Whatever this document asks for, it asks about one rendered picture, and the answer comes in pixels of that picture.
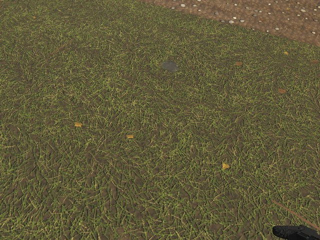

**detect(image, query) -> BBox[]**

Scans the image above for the robot right hand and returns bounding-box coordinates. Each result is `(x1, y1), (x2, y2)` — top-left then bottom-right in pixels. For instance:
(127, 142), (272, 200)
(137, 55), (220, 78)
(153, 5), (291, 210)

(272, 224), (320, 240)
